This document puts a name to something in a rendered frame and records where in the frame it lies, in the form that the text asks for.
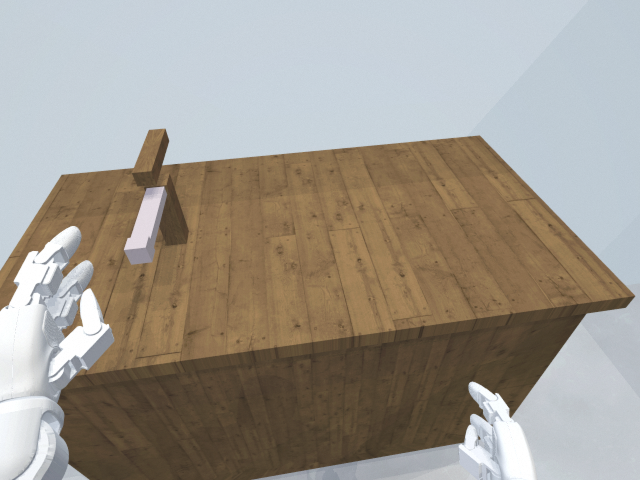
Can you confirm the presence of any right robot hand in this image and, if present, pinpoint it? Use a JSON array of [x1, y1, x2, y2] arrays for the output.
[[459, 382, 538, 480]]

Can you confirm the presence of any counter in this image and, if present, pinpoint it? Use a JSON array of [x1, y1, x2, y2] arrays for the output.
[[0, 129, 635, 480]]

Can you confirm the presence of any left robot forearm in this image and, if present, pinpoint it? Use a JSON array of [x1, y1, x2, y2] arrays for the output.
[[0, 396, 69, 480]]

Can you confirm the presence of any left robot hand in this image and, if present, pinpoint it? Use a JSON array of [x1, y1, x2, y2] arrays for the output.
[[0, 226, 114, 403]]

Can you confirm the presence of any tap lever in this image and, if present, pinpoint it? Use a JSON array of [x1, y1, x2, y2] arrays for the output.
[[124, 187, 167, 265]]

